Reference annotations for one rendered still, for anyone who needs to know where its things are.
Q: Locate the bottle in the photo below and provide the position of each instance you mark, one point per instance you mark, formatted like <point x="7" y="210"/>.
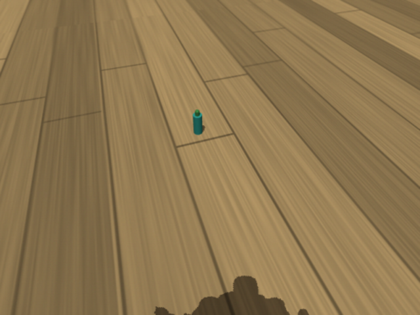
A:
<point x="197" y="121"/>

